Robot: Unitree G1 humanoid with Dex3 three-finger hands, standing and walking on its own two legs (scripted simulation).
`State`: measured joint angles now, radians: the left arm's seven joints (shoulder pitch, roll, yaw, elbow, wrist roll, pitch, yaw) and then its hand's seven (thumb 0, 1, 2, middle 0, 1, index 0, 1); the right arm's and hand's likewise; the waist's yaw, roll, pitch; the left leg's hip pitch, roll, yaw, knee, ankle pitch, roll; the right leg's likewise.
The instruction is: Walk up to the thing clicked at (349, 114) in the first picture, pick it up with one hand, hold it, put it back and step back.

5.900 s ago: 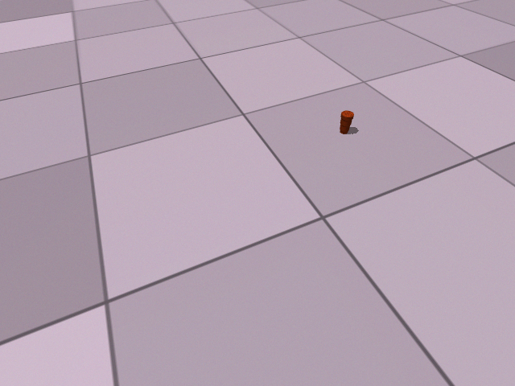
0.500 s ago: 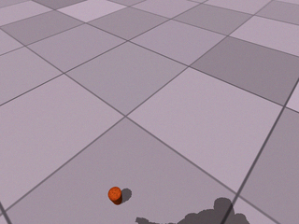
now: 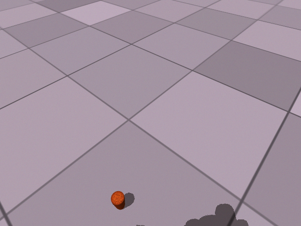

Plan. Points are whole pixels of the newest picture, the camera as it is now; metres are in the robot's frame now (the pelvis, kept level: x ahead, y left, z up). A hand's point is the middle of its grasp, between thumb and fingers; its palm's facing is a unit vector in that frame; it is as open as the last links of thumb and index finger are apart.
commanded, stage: walk up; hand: left
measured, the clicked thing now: (119, 201) +0.43 +0.24 -0.71
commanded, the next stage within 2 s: stand in 0.04 s
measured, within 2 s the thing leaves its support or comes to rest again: neither
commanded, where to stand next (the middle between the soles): +0.01 -0.02 m, yaw +0 degrees
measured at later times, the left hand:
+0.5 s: hand out of the picture +0.06 +0.26 -0.16, palm faces -0.01 -0.94 -0.34, open 7.4 cm
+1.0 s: hand out of the picture +0.06 +0.25 -0.16, palm faces -0.02 -0.94 -0.34, open 7.4 cm
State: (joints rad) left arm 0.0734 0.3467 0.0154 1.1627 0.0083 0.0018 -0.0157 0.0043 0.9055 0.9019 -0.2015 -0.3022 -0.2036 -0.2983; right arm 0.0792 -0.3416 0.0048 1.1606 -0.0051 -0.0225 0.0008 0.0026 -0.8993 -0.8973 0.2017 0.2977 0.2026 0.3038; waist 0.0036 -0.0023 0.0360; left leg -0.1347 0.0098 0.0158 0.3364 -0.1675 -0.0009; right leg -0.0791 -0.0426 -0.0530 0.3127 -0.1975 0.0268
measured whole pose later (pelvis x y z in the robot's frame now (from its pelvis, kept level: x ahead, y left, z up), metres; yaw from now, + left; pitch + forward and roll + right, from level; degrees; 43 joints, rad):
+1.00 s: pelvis -0.01 +0.00 +0.00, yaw +0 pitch -2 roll +0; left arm 0.11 0.35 0.00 1.14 0.01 -0.01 -0.01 0.00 0.91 0.90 -0.20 -0.30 -0.20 -0.30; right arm 0.11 -0.35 0.01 1.15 -0.01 -0.01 0.01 0.00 -0.90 -0.90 0.20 0.30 0.20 0.30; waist 0.00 0.01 0.04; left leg -0.14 0.01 0.01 0.32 -0.15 0.00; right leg -0.08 -0.04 -0.06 0.31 -0.19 0.02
